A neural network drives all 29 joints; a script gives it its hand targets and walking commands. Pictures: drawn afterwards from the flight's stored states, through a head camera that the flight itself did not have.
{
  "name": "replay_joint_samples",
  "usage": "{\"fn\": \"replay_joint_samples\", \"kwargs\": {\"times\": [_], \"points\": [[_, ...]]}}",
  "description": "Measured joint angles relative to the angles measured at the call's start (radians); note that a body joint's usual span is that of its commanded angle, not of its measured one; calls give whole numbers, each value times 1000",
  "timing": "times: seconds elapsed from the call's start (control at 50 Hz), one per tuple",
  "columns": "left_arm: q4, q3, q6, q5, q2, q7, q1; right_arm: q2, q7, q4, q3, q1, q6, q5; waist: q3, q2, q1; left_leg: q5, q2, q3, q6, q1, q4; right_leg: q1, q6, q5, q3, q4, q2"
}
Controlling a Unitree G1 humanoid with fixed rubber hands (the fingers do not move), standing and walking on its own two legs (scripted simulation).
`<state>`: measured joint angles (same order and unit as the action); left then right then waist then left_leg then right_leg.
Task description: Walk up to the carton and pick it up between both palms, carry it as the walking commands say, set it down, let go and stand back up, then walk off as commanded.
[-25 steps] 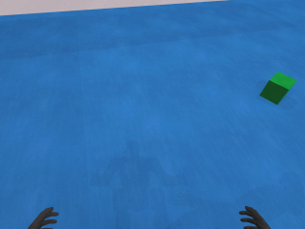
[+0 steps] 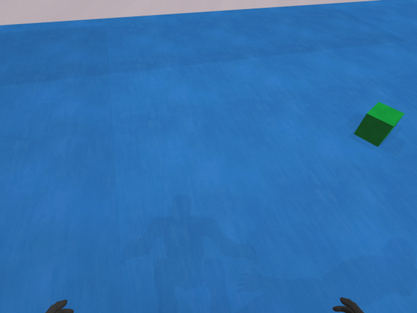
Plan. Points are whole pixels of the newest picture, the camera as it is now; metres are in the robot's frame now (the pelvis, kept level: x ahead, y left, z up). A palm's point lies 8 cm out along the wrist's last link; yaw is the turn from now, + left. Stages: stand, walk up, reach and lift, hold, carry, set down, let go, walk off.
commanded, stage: stand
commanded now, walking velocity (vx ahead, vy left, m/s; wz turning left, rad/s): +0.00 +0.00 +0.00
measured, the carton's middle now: (378, 124) +1.45 -1.28 -0.68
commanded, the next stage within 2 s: walk up in 0.96 s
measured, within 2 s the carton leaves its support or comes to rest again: neither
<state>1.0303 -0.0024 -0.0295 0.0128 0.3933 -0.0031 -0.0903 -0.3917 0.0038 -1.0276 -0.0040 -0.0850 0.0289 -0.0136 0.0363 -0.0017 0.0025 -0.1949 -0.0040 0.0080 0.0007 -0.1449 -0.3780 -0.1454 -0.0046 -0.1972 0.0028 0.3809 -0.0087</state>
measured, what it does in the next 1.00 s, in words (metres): stands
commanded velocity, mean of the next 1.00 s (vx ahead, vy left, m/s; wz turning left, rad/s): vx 0.00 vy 0.00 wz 0.00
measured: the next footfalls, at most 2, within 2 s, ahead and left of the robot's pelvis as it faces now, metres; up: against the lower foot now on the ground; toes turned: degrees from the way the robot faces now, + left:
right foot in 1.38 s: +0.05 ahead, -0.16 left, +0.00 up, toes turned -14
left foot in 1.84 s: +0.28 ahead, +0.00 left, +0.00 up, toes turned -18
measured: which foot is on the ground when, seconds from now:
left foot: down 0.00-1.00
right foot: down 0.00-1.00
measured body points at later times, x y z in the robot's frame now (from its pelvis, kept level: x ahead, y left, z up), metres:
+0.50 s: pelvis +0.00 +0.00 +0.00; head +0.01 +0.00 +0.45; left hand +0.11 +0.32 -0.11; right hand +0.11 -0.32 -0.11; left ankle +0.01 +0.12 -0.75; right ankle +0.01 -0.12 -0.75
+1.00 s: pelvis +0.01 +0.00 +0.00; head +0.02 +0.00 +0.45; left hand +0.12 +0.32 -0.11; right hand +0.12 -0.32 -0.11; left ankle +0.01 +0.12 -0.75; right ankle +0.01 -0.12 -0.75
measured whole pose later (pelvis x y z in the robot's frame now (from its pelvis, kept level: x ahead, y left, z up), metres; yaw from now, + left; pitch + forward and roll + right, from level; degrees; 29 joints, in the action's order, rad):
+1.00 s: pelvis +0.01 +0.00 +0.00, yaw +0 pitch -2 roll +0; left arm 1.06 0.00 -0.02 0.01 0.40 0.00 -0.09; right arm -0.40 0.00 -1.06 -0.01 -0.08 0.02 -0.01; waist 0.04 0.00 0.00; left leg -0.18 0.00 0.01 0.00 -0.11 -0.33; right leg -0.11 -0.01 -0.18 0.00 0.33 -0.01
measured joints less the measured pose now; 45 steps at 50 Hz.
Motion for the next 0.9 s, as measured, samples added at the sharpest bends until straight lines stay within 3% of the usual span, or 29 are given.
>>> {"fn": "replay_joint_samples", "kwargs": {"times": [0.9], "points": [[30, 1, 9, -3, 5, 5, 5, -5, -4, -31, -2, 2, -8, 2, 2, 0, -1, 12, 0, 0, 0, 31, 48, 31, -1, 13, 0, -49, 0]]}}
